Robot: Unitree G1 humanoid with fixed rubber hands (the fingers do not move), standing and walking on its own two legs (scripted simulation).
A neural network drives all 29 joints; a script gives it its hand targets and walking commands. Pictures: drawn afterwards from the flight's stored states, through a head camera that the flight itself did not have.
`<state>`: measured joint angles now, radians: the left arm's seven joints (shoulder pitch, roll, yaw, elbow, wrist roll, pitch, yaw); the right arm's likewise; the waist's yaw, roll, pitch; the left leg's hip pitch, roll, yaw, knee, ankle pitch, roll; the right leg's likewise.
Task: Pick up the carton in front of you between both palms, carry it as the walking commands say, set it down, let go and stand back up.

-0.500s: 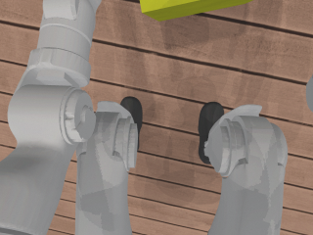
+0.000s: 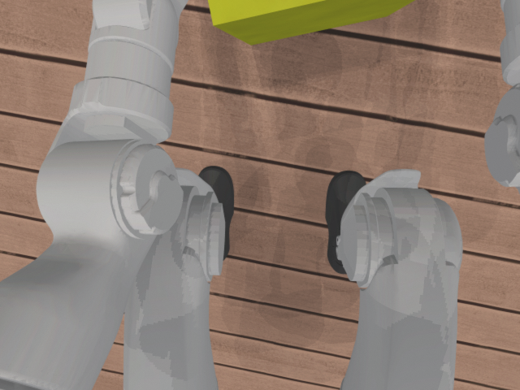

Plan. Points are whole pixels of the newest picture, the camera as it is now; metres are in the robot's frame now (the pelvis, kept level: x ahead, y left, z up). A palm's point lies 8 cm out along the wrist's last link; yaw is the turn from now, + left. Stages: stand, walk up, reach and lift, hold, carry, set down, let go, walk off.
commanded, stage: reach and lift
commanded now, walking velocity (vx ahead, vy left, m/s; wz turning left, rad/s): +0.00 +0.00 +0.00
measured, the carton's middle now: out of the picture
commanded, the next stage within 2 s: none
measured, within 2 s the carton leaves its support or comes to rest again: leaves its support in 0.24 s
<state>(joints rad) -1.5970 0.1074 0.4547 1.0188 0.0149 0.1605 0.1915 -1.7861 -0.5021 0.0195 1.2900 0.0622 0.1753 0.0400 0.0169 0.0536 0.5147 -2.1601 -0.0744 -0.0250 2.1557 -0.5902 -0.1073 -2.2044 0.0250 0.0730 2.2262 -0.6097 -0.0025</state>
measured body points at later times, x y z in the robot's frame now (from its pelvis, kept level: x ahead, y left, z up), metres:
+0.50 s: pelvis +0.00 +0.01 +0.04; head +0.32 -0.06 +0.35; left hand +0.55 +0.09 -0.06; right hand +0.55 -0.22 -0.06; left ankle +0.13 +0.15 -0.34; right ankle +0.10 -0.12 -0.34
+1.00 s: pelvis +0.01 +0.02 +0.15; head +0.27 -0.04 +0.51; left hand +0.52 +0.10 +0.09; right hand +0.51 -0.20 +0.08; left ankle +0.12 +0.15 -0.34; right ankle +0.10 -0.12 -0.34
